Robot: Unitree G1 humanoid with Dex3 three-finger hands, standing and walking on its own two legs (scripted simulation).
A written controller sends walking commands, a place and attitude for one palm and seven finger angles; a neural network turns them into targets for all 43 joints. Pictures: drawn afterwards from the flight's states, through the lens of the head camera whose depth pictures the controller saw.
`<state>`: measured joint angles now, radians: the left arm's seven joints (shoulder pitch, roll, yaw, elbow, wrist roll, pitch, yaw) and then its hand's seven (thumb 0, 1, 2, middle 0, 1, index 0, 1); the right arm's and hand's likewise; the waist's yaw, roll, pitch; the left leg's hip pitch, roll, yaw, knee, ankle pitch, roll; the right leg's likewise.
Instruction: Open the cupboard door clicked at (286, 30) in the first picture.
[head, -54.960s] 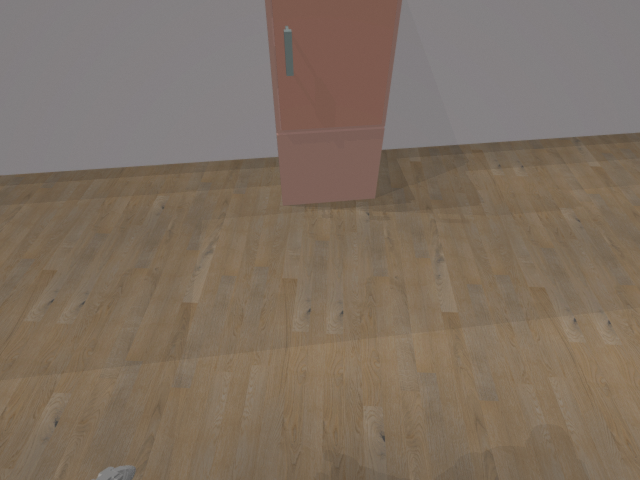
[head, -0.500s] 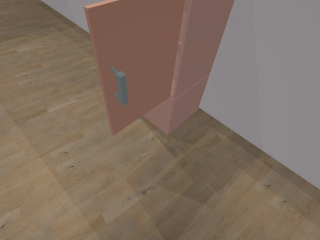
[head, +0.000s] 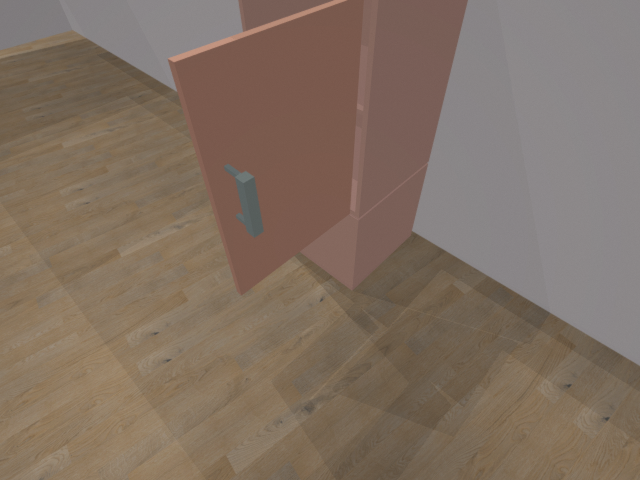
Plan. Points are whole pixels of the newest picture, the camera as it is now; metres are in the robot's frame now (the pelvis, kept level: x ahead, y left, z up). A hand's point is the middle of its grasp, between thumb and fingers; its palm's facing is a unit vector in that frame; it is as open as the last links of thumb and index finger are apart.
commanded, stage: let the arm hang, fingers relaxed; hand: left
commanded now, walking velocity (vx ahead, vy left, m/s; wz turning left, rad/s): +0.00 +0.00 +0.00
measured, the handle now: (242, 200) +0.61 +0.19 -0.04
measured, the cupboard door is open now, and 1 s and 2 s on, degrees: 89 89 89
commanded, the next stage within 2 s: look to check the result in 0.24 s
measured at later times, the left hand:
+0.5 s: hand out of the picture +0.09 +0.22 -0.16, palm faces -0.01 -0.95 -0.31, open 7.4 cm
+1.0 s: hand out of the picture +0.11 +0.21 -0.16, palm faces -0.02 -0.95 -0.32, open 7.4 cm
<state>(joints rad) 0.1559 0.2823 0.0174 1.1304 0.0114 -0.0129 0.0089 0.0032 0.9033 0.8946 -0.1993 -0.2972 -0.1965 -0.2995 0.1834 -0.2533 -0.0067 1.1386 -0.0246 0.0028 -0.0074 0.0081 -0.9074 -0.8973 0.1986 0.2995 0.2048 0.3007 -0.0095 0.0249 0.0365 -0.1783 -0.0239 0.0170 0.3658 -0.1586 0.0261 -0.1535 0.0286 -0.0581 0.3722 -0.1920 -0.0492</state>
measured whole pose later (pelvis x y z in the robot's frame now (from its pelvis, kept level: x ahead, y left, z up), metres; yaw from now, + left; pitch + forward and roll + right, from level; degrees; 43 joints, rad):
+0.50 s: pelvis +0.03 -0.01 +0.00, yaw +0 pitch -1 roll +0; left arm 0.14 0.29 0.02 1.15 0.01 -0.02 0.01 0.00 0.90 0.89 -0.20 -0.30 -0.20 -0.30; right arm 0.12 -0.30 0.00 1.14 -0.02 -0.01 -0.01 0.01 -0.91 -0.90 0.20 0.30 0.20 0.30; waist -0.01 0.01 0.04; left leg -0.11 -0.02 0.02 0.30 -0.17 0.01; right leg -0.09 0.04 -0.05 0.31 -0.20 -0.06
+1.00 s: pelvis +0.04 -0.02 +0.00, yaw -1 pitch -1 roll +1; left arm 0.13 0.29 0.01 1.14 0.01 -0.03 0.01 0.00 0.90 0.89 -0.20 -0.30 -0.20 -0.30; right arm 0.12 -0.30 -0.01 1.14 -0.02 0.00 -0.02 0.01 -0.91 -0.90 0.20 0.30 0.20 0.30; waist -0.01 0.01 0.04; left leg -0.09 0.00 0.02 0.29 -0.19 -0.01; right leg -0.07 0.06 -0.05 0.28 -0.21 -0.07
